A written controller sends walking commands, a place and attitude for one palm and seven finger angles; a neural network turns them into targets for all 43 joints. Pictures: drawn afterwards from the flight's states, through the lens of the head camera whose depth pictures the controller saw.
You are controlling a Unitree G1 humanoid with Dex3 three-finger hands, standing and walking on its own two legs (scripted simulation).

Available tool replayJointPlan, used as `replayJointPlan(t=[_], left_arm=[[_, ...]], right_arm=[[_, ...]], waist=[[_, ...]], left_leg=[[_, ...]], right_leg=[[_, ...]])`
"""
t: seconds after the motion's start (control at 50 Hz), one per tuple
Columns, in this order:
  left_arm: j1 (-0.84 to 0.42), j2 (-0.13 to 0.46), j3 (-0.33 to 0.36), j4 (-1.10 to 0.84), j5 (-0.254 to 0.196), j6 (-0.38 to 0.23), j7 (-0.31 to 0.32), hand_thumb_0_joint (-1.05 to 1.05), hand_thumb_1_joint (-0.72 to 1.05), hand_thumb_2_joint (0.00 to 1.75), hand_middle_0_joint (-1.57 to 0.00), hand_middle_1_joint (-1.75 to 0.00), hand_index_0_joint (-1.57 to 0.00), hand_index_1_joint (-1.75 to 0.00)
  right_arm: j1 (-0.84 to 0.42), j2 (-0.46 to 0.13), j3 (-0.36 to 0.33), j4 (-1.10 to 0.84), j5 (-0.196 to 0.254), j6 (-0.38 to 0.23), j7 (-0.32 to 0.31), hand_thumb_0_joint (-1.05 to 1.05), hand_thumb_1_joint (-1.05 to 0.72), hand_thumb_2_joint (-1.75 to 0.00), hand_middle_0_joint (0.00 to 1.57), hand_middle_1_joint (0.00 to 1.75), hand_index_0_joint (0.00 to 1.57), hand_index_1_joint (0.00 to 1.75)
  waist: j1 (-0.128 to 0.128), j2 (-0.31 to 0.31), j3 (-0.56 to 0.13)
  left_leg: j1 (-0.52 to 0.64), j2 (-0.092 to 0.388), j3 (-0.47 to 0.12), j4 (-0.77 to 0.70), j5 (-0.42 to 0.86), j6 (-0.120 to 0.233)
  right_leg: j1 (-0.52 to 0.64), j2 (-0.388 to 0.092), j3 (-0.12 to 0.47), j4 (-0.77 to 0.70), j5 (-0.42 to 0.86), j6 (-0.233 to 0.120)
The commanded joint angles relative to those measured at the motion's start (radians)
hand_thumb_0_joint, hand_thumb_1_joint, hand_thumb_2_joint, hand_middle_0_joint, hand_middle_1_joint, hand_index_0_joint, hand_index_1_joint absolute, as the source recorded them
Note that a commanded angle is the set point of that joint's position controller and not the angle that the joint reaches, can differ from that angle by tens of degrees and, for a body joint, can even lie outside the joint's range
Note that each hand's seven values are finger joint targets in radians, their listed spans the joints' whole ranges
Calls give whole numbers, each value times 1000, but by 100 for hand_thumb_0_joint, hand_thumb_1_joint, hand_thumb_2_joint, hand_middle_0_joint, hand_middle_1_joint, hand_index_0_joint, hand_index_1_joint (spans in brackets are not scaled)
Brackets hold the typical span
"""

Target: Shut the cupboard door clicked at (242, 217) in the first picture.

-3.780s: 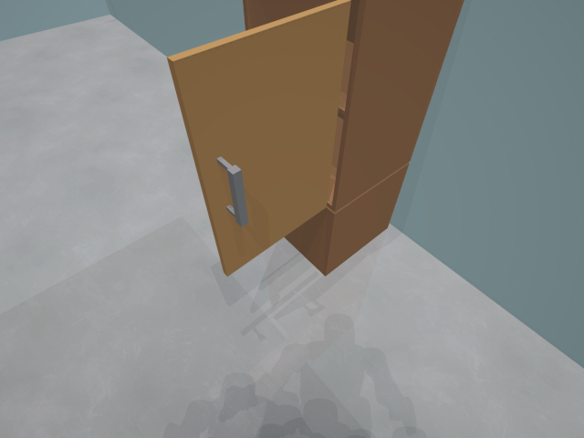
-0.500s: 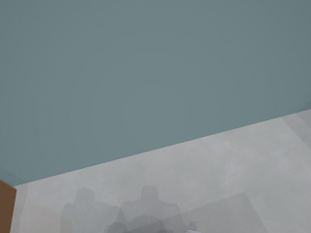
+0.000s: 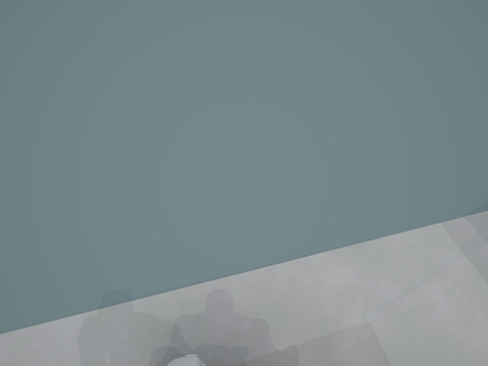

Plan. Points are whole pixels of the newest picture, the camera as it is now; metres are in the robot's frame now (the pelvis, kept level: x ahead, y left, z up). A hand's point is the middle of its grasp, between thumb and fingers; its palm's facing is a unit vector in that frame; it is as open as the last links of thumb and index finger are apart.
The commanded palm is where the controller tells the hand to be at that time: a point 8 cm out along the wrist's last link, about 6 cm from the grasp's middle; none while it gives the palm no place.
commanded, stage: turn to face it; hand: left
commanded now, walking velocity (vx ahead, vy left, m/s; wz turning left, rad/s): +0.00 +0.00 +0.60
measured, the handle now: out of the picture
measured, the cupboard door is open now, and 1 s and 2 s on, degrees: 92 92 92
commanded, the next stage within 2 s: none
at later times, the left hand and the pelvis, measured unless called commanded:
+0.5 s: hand out of the picture +0.07 +0.16 -0.15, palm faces +0.35 -0.90 -0.25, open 7.4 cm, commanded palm none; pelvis +0.07 -0.05 +0.01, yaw +20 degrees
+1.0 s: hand out of the picture +0.05 +0.12 -0.14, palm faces +0.61 -0.75 -0.28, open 7.4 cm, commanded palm none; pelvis +0.12 -0.09 +0.01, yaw +39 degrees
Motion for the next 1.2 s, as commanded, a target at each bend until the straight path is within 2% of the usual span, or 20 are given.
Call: replayJointPlan(t=[0.0,0.16,0.18,0.22,0.32,0.44,0.5,0.52,0.54,0.64,0.78,0.8,0.82,0.84,0.9,1.04,1.1,1.12,1.14,1.18], left_arm=[[-60,80,33,-133,0,-3,-4,0,90,90,-20,-30,-20,-30],[20,94,51,-175,4,17,-7,0,90,90,-20,-30,-20,-30],[52,129,59,-177,8,10,-2,0,90,90,-20,-30,-20,-30],[42,281,82,-219,23,6,7,0,90,90,-20,-30,-20,-30],[-81,183,50,-252,17,-12,12,0,90,90,-20,-30,-20,-30],[17,259,63,-221,16,-13,9,0,90,90,-20,-30,-20,-30],[-31,259,62,-243,1,-8,1,0,90,90,-20,-30,-20,-30],[-34,194,53,-280,-8,0,-5,0,90,90,-20,-30,-20,-30],[-88,180,37,-323,0,10,0,0,90,90,-20,-30,-20,-30],[-101,169,48,-275,4,42,-10,0,90,90,-20,-30,-20,-30],[35,173,55,-252,5,25,-12,0,90,90,-20,-30,-20,-30],[67,228,67,-257,14,14,-6,0,90,90,-20,-30,-20,-30],[64,317,82,-271,28,6,3,0,90,90,-20,-30,-20,-30],[13,327,69,-295,18,13,3,0,90,90,-20,-30,-20,-30],[-132,216,51,-324,16,9,13,0,90,90,-20,-30,-20,-30],[22,274,70,-253,16,-4,10,0,90,90,-20,-30,-20,-30],[-25,249,70,-265,1,6,0,0,90,90,-20,-30,-20,-30],[-26,184,61,-304,-7,14,-6,0,90,90,-20,-30,-20,-30],[-104,162,41,-344,2,22,-2,0,90,90,-20,-30,-20,-30],[-180,163,48,-326,4,36,5,0,90,90,-20,-30,-20,-30]], right_arm=[[111,-198,-42,-30,1,20,-27,0,-90,-90,20,30,20,30],[-37,-246,-79,-126,-1,67,-8,0,-90,-90,20,30,20,30],[-51,-227,-80,-143,5,71,-3,0,-90,-90,20,30,20,30],[-86,-151,-74,-191,10,71,13,0,-90,-90,20,30,20,30],[-60,-124,-59,-164,13,84,30,0,-90,-90,20,30,20,30],[-113,-124,-36,-194,18,73,36,0,-90,-90,20,30,20,30],[28,-210,-57,-165,8,66,32,0,-90,-90,20,30,20,30],[102,-335,-87,-161,-4,57,27,0,-90,-90,20,30,20,30],[162,-393,-97,-142,8,66,20,0,-90,-90,20,30,20,30],[-45,-305,-74,-187,1,63,-6,0,-90,-90,20,30,20,30],[-128,-301,-91,-215,6,86,7,0,-90,-90,20,30,20,30],[-130,-257,-89,-228,13,89,13,0,-90,-90,20,30,20,30],[-109,-179,-77,-247,17,87,19,0,-90,-90,20,30,20,30],[-115,-201,-79,-256,9,89,26,0,-90,-90,20,30,20,30],[-61,-187,-82,-201,9,104,35,0,-90,-90,20,30,20,30],[-109,-130,-41,-200,24,76,36,0,-90,-90,20,30,20,30],[2,-201,-61,-174,17,67,35,0,-90,-90,20,30,20,30],[61,-317,-89,-170,4,58,28,0,-90,-90,20,30,20,30],[129,-373,-102,-148,6,69,19,0,-90,-90,20,30,20,30],[95,-328,-94,-144,1,65,-4,0,-90,-90,20,30,20,30]], waist=[[-12,212,-76],[46,171,-107],[64,88,-102],[95,-279,-68],[10,-174,-50],[48,-178,-115],[-42,-68,-192],[-81,248,-241],[-102,301,-248],[-8,214,-100],[58,173,-86],[79,31,-74],[84,-263,-80],[70,-232,-71],[-16,-213,-48],[53,-165,-143],[-16,-50,-174],[-48,258,-205],[-86,310,-185],[-71,266,-132]], left_leg=[[155,284,-399,-290,391,144],[-55,142,-379,-282,-122,59],[-133,79,-334,-211,-177,16],[-262,-87,-83,278,-373,-89],[-194,13,-64,427,-263,-114],[-53,-39,41,59,-193,-99],[300,0,-1,-178,159,-56],[500,282,-367,-191,551,88],[489,429,-516,-209,746,217],[190,224,-344,-267,243,110],[-62,114,-348,-200,-89,39],[-148,24,-279,-61,-182,-14],[-259,-112,-123,219,-356,-87],[-186,-69,-152,452,-392,-76],[-158,1,-135,614,-245,-94],[-8,-41,14,38,-220,-106],[282,15,-56,-213,103,-63],[454,280,-398,-237,459,67],[440,415,-520,-248,645,194],[321,314,-461,-259,436,169]], right_leg=[[-235,-48,99,181,35,26],[86,28,25,-358,238,22],[180,-15,64,-503,247,11],[129,-448,496,-778,111,-165],[137,-298,96,-571,813,-142],[280,-306,16,-426,1137,-113],[78,-272,-68,-175,915,-25],[-221,-135,-95,56,278,52],[-327,-72,11,212,-137,60],[-270,-64,89,135,83,56],[108,18,19,-380,266,33],[167,-86,138,-559,192,3],[178,-371,478,-726,130,-106],[26,-453,480,-753,131,-177],[-34,-311,231,-670,313,-143],[254,-318,62,-442,971,-127],[54,-274,-37,-255,736,-23],[-225,-144,-86,-44,230,56],[-345,-85,-1,113,-131,67],[-369,-86,98,214,-6,55]])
